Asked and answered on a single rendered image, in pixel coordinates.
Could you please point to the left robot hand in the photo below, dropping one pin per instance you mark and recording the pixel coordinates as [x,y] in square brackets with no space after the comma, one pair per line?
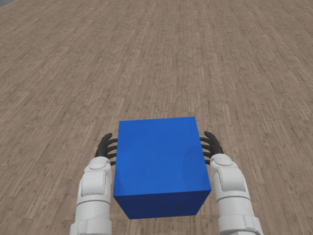
[103,148]

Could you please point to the carton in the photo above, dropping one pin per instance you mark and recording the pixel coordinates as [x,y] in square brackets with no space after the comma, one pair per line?
[160,169]

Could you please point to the left robot forearm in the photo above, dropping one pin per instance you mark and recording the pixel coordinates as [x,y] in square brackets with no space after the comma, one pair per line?
[94,200]

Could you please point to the right robot forearm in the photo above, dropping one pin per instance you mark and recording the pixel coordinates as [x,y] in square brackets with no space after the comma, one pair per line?
[234,203]

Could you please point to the right robot hand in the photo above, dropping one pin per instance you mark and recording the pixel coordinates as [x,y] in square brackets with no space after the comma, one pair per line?
[214,146]

